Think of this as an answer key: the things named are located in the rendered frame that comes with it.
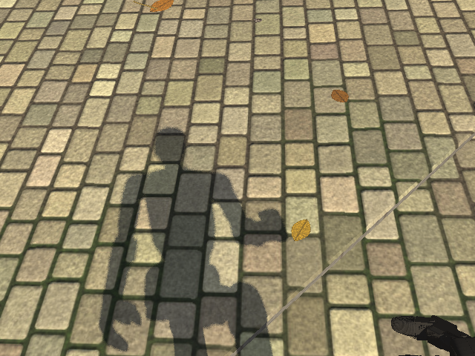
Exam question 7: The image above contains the robot right hand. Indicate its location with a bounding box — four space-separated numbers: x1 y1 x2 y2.
391 315 475 356

